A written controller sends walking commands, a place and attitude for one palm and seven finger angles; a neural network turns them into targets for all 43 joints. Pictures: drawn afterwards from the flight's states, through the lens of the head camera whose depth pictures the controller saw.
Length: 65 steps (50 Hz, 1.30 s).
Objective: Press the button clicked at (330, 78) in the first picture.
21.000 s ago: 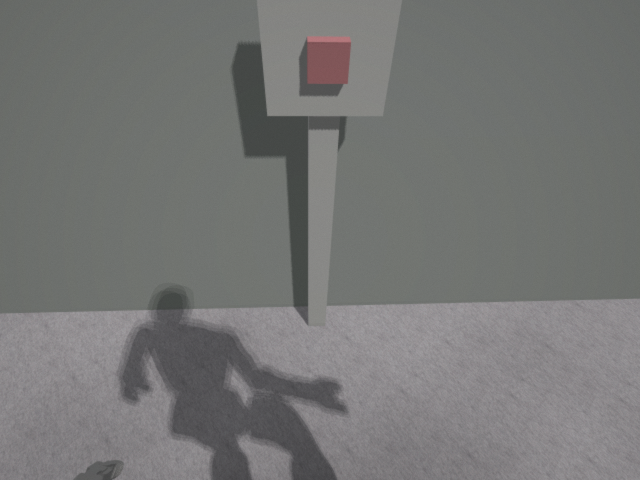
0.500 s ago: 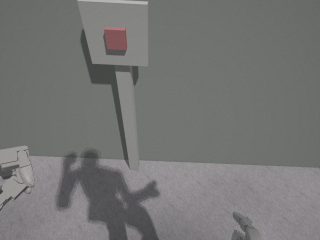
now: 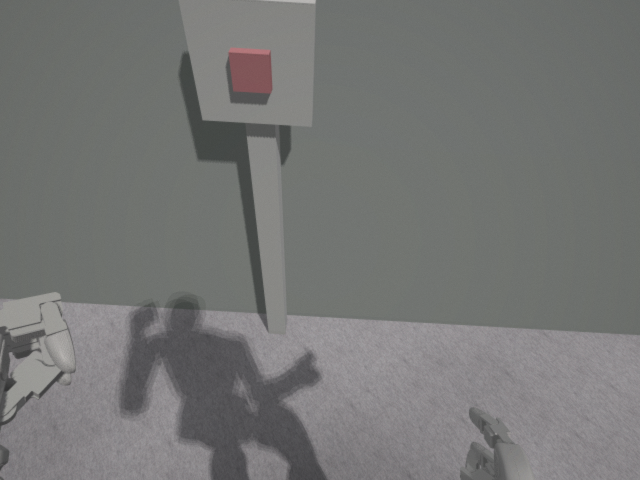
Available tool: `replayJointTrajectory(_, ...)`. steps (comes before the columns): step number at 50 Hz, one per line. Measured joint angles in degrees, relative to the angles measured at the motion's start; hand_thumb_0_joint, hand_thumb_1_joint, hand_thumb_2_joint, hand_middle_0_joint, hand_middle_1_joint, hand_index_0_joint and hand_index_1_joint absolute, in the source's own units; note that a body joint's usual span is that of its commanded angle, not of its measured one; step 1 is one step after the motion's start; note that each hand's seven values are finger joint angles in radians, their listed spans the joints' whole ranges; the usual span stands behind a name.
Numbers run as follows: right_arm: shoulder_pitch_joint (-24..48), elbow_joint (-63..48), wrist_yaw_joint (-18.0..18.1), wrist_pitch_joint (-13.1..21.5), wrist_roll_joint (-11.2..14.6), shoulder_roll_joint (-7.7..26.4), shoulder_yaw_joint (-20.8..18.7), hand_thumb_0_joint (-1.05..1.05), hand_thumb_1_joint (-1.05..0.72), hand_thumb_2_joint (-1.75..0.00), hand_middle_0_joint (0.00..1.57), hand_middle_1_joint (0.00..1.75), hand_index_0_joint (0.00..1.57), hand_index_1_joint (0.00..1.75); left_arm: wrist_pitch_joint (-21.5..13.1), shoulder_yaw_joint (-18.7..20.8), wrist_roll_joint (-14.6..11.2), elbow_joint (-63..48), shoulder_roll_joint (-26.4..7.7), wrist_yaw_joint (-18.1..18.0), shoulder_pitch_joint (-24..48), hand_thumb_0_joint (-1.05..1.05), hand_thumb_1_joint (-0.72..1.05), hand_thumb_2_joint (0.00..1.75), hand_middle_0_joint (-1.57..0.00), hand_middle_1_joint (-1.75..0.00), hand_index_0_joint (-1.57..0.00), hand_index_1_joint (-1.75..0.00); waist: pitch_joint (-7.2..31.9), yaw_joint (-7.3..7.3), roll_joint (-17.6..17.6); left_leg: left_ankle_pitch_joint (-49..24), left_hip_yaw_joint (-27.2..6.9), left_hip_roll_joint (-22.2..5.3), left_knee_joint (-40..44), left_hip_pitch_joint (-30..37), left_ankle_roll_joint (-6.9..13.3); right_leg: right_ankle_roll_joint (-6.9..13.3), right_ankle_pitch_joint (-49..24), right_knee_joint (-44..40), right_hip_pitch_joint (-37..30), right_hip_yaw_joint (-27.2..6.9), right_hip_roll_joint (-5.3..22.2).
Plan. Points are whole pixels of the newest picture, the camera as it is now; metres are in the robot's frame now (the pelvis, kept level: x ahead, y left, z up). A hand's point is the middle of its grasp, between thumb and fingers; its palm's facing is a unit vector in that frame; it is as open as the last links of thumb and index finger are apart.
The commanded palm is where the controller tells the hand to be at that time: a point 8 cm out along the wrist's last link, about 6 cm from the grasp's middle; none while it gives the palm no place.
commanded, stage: let the arm hang, fingers relaxed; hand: left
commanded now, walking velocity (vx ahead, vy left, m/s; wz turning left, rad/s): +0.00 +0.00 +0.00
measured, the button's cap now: (251, 70) +0.70 +0.17 +0.19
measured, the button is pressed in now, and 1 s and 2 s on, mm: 0 0 0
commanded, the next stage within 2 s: stand and wait in 1.10 s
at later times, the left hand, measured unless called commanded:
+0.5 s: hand out of the picture -0.09 +0.20 -0.17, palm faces +0.07 -0.97 -0.23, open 4.7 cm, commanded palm none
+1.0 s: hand out of the picture -0.02 +0.14 -0.18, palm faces +0.08 -0.99 -0.14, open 7.3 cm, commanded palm none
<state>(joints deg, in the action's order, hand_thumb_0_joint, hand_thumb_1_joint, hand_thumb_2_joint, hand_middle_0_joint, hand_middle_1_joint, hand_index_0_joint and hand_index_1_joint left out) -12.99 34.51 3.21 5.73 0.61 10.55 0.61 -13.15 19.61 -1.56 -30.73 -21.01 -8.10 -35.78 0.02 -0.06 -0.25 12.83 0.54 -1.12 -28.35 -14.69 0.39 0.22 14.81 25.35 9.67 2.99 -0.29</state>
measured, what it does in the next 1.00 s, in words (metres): stands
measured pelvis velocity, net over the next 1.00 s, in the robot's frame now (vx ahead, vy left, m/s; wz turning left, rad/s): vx -0.01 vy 0.00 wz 0.03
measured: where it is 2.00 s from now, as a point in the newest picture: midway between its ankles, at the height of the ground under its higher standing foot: outside the picture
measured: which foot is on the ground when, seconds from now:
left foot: down 0.00-1.00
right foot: down 0.00-1.00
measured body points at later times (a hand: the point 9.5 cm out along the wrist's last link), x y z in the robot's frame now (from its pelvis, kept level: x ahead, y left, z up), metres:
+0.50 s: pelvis -0.02 +0.01 +0.00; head +0.01 +0.02 +0.45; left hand -0.09 +0.25 -0.16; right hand -0.04 -0.23 -0.15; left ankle +0.03 +0.11 -0.74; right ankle -0.01 -0.11 -0.74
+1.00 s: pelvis -0.01 +0.00 +0.00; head +0.00 +0.00 +0.45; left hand -0.02 +0.20 -0.17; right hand -0.02 -0.20 -0.16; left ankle +0.03 +0.11 -0.74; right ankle -0.01 -0.12 -0.74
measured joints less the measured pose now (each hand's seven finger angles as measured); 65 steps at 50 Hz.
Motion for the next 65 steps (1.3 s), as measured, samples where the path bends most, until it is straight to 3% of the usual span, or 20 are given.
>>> replayJointTrajectory(2, 1.18, 2.96, -2.16, 1.91, 0.08, 1.24, -0.77, 0.01, -0.90, -0.90, 0.20, 0.30, 0.20, 0.30, -0.02, -3.27, 1.45, 8.60, -0.86, 2.16, 4.72, 0.01, 0.89, 0.90, -1.30, -1.50, -1.31, -1.50, 0.67, 0.80, 1.00, -0.04, -0.27, 0.62, -1.29, -2.01, 0.22, -0.21, 0.50, 2.23, 2.22, 0.41, 0.67)
replayJointTrajectory(4, 3.21, 6.12, -3.45, -0.07, -0.45, 3.21, -1.12, 0.01, -0.90, -0.90, 0.20, 0.30, 0.21, 0.30, 4.90, -7.89, 2.80, 23.09, -0.22, 4.87, 11.52, 0.01, 0.89, 0.90, -1.29, -1.49, -1.30, -1.49, 1.28, 1.31, 2.53, 0.46, -0.49, 1.41, -3.54, -4.23, 0.67, -0.51, 1.88, 5.48, 4.66, 0.68, 1.54)
replayJointTrajectory(7, 5.46, 9.65, -3.75, -3.22, -1.32, 4.33, -1.13, 0.01, -0.90, -0.90, 0.20, 0.30, 0.21, 0.30, 11.99, -12.75, 3.87, 46.10, 2.80, 6.89, 18.64, 0.01, 0.90, 0.90, -1.24, -1.45, -1.25, -1.44, 0.91, 0.55, 3.61, 1.12, -0.52, 1.99, -5.83, -5.79, 1.08, -0.81, 3.16, 8.62, 6.49, 0.71, 2.20)
replayJointTrajectory(9, 5.44, 11.15, -3.62, -4.49, -1.62, 3.87, -1.07, 0.01, -0.90, -0.90, 0.20, 0.30, 0.21, 0.30, 14.62, -15.15, 4.10, 58.22, 4.74, 7.52, 20.57, 0.01, 0.90, 0.90, -1.20, -1.40, -1.20, -1.40, -0.04, -0.32, 2.75, 1.18, -0.51, 2.09, -6.25, -5.66, 0.95, -0.58, 3.47, 9.36, 6.49, 0.69, 2.33)
replayJointTrajectory(14, 1.87, 15.86, -2.94, -6.40, -2.04, 1.95, -0.79, 0.01, -0.90, -0.90, 0.20, 0.30, 0.20, 0.30, 16.83, -19.24, 4.26, 77.93, 9.40, 7.01, 20.21, 0.02, 0.90, 0.90, -1.05, -1.26, -1.06, -1.25, -2.55, -1.34, -0.95, 0.77, -1.01, 1.72, -5.40, -4.25, 0.74, -0.45, 2.65, 7.65, 4.58, 1.17, 1.86)
replayJointTrajectory(16, -0.45, 18.38, -2.52, -6.81, -1.98, 1.08, -0.63, 0.01, -0.90, -0.90, 0.20, 0.30, 0.20, 0.30, 16.41, -17.37, 2.92, 82.61, 9.46, 5.72, 19.70, 0.02, 0.90, 0.90, -0.97, -1.20, -0.98, -1.19, -3.26, -0.72, -1.79, 0.14, -1.63, 1.39, -4.31, -3.80, 0.59, -0.32, 1.56, 5.53, 3.50, 1.77, 1.40)
replayJointTrajectory(19, -3.49, 22.03, -2.03, -7.55, -1.96, 0.05, -0.63, 0.01, -0.90, -0.90, 0.20, 0.30, 0.20, 0.30, 15.63, -17.26, 2.84, 87.46, 8.21, 6.55, 18.37, 0.02, 0.90, 0.90, -0.87, -1.09, -0.88, -1.09, -3.93, 0.32, -1.83, -1.03, -2.35, 1.25, -2.36, -3.14, 0.48, -0.09, -0.02, 2.42, 2.11, 2.50, 1.08)
replayJointTrajectory(29, -7.61, 27.48, -1.46, -7.74, -1.37, -2.25, -1.20, 0.01, -0.90, -0.90, 0.20, 0.30, 0.20, 0.30, 14.62, -18.50, 2.54, 96.98, 9.54, 6.86, 13.34, 0.01, 0.90, 0.90, -0.53, -0.68, -0.53, -0.68, -4.19, 0.39, 1.06, -3.01, -1.69, 1.79, 1.88, -0.81, 0.76, -0.21, -1.46, -0.51, 0.59, 1.92, 1.61)
replayJointTrajectory(38, -6.82, 28.76, -1.31, -7.15, -1.38, -4.54, -1.04, 0.00, -0.90, -0.90, 0.20, 0.30, 0.20, 0.30, 13.77, -18.74, 2.36, 97.89, 13.11, 6.34, 14.80, 0.01, 0.90, 0.90, -0.28, -0.40, -0.28, -0.39, -2.82, 0.04, 1.74, -2.28, -1.39, 1.71, 1.44, -0.02, 0.45, -0.04, -0.31, 0.83, 0.32, 1.60, 1.61)
replayJointTrajectory(48, -5.78, 29.18, -0.93, -6.54, -1.47, -5.42, -1.27, 0.01, -0.91, -0.90, 0.20, 0.30, 0.20, 0.30, 12.83, -18.72, 2.46, 96.09, 15.85, 6.12, 18.56, 0.01, 0.91, 0.90, -0.21, -0.31, -0.21, -0.31, -1.97, -0.27, 0.81, -1.37, -1.57, 1.29, 0.86, 0.36, -0.07, 0.36, 0.56, 1.24, -0.13, 1.73, 1.20)
replayJointTrajectory(65, -4.68, 29.74, -0.54, -6.26, -1.27, -4.29, -1.50, 0.00, -0.90, -0.90, 0.20, 0.30, 0.20, 0.30, 12.83, -17.95, 2.16, 96.94, 13.56, 6.04, 18.35, 0.01, 0.91, 0.90, -0.20, -0.30, -0.20, -0.30, -3.57, -0.20, 0.79, -0.91, -1.81, 0.81, 2.05, 1.78, -0.62, 0.78, 0.69, -0.60, -1.86, 1.94, 0.63)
